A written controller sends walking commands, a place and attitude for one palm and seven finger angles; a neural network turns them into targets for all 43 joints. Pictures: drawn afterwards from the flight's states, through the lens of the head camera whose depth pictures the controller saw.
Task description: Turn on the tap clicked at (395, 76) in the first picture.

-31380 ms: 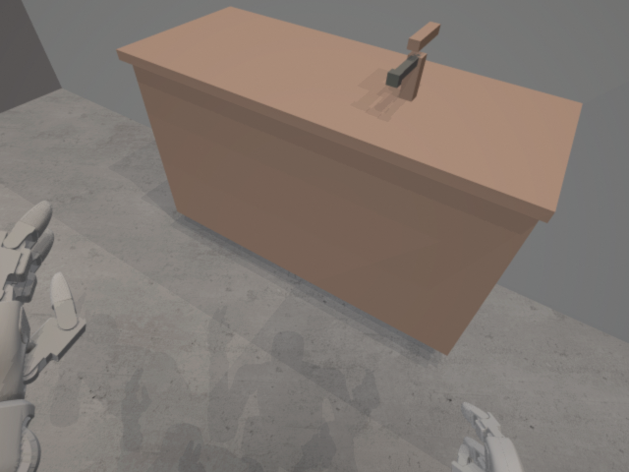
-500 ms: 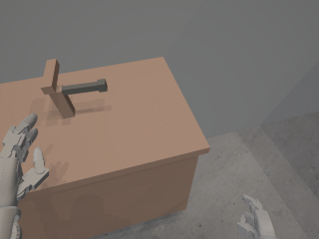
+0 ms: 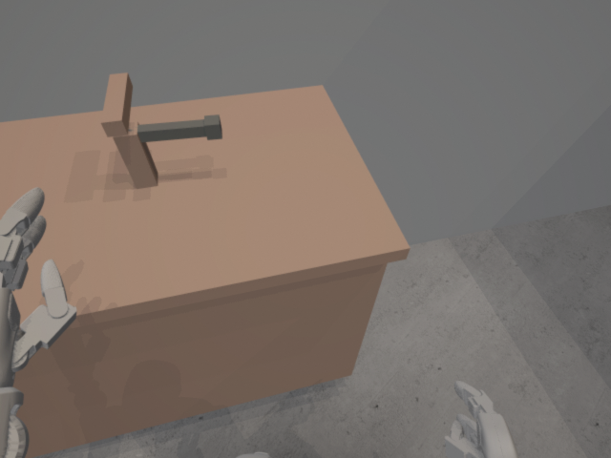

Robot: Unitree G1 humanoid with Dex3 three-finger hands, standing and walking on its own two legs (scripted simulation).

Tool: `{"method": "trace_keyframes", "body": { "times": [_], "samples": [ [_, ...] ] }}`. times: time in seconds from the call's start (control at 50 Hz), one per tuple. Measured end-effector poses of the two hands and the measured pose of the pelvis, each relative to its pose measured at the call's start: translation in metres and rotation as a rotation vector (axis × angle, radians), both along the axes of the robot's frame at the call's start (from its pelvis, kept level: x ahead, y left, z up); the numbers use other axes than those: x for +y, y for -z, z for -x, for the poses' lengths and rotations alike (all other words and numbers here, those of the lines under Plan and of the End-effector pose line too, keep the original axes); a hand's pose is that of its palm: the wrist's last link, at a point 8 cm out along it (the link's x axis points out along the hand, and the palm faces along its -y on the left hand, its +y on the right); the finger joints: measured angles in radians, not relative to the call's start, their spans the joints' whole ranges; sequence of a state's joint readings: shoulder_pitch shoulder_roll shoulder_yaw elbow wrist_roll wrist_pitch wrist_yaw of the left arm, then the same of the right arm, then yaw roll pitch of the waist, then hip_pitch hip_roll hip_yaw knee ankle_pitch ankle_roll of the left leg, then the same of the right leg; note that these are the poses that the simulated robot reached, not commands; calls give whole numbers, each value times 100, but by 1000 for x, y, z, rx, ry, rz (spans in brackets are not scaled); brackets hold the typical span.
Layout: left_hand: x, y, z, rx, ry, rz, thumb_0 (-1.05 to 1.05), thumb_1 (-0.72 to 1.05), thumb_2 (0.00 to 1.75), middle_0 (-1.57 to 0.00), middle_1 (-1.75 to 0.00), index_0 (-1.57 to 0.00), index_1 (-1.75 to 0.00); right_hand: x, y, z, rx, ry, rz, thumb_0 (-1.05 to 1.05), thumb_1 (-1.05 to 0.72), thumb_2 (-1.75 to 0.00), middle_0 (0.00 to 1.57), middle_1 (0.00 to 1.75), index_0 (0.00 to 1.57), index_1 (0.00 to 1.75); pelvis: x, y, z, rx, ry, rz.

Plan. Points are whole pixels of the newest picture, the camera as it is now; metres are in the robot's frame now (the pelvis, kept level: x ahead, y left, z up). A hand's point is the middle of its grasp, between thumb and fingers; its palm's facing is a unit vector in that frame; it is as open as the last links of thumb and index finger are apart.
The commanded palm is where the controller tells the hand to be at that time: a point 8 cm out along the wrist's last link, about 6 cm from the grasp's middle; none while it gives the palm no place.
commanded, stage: step back with the hand held close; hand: left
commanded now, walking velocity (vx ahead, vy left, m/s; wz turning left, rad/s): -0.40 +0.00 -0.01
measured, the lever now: (213, 127) +0.58 +0.20 +0.11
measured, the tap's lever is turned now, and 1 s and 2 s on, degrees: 86 86 86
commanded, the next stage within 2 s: stop stepping back and stand still in 0.74 s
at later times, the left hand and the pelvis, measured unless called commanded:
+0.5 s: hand (23, 361) +0.16 +0.25 +0.17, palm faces +0.41 -0.83 -0.37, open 7.4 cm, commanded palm +0.12 +0.28 +0.19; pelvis -0.05 +0.00 +0.01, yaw -1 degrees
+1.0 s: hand out of the picture +0.03 +0.21 +0.16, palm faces +0.34 -0.84 -0.41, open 7.4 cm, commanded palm -0.02 +0.25 +0.19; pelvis -0.18 -0.03 +0.00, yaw +0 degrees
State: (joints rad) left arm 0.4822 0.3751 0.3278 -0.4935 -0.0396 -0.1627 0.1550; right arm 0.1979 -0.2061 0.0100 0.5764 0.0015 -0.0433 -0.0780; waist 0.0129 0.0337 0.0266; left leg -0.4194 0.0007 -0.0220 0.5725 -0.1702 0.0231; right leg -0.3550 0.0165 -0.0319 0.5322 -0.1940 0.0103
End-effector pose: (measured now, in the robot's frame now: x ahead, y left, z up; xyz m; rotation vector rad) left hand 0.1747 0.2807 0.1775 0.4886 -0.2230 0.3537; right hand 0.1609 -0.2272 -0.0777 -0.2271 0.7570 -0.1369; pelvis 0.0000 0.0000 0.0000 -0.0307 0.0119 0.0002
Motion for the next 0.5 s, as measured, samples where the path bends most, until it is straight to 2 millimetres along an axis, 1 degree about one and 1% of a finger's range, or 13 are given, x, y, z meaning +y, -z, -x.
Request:
{"method": "trace_keyframes", "body": {
  "times": [0.14, 0.2, 0.26, 0.34, 0.4, 0.44, 0.5],
  "samples": [
    [-7, -4, 10, -33, 2, -1, 2, 89, 90, -21, -30, -21, -30, -6, 2, 4, 1, -11, -2, 2, -90, -90, 20, 30, 20, 30, -6, 2, 6, 2, -3, -2],
    [-10, -3, 13, -54, 25, 23, 2, 89, 90, -21, -30, -21, -30, -10, 2, 7, 12, -6, 12, 2, -90, -90, 20, 30, 20, 30, -3, 4, 9, 0, -13, -4],
    [-6, -1, 17, -69, 53, 28, 1, 88, 90, -21, -30, -21, -30, -10, 0, 12, 15, 11, 35, 2, -90, -90, 20, 30, 20, 30, 3, 7, 13, 0, -26, 1],
    [9, 0, 26, -55, 44, -1, 1, 88, 90, -21, -30, -21, -30, -3, -7, 20, 4, 18, 52, 2, -90, -90, 20, 30, 20, 30, 9, 5, 24, -1, -16, -3],
    [17, -6, 35, -49, 8, -9, 1, 88, 90, -21, -30, -21, -30, 6, -12, 27, -7, 0, 36, 2, -90, -90, 20, 30, 20, 30, 7, -2, 31, 9, -21, 10],
    [17, -9, 43, -56, -8, 7, 2, 88, 90, -21, -30, -21, -30, 11, -14, 32, -10, -18, 16, 2, -90, -90, 20, 30, 20, 30, 5, -6, 37, 16, -8, 11],
    [7, -10, 53, -55, -10, 37, 2, 89, 90, -21, -30, -21, -30, 17, -13, 39, -20, -49, -14, 2, -90, -90, 20, 30, 20, 30, -1, -8, 48, 25, 10, 7]
  ]
}}
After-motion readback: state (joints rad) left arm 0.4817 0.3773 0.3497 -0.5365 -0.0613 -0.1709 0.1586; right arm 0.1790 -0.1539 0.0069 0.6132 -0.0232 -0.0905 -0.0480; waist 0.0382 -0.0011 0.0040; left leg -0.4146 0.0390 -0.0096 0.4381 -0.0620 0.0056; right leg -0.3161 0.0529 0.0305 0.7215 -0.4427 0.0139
